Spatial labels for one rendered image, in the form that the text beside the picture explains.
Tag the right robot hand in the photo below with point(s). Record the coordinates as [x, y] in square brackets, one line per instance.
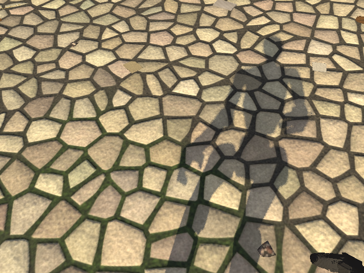
[341, 263]

